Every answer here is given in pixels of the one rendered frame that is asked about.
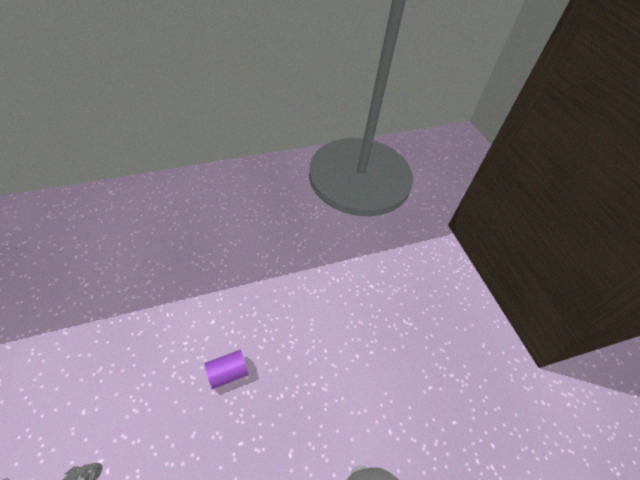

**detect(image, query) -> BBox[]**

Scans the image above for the coat stand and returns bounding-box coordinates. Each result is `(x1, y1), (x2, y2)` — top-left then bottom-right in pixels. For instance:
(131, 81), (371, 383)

(309, 0), (413, 216)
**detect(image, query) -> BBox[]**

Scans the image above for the left robot hand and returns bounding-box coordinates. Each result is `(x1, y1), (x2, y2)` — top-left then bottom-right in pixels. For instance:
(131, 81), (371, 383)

(62, 463), (102, 480)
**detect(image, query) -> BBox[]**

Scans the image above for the can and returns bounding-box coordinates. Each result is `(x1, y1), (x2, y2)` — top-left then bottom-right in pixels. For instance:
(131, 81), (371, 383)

(204, 350), (248, 389)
